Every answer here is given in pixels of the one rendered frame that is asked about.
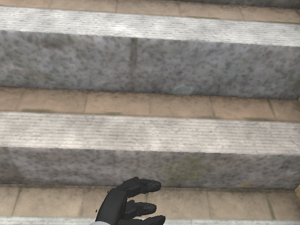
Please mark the robot left hand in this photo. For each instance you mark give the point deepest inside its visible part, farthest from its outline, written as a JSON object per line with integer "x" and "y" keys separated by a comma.
{"x": 117, "y": 210}

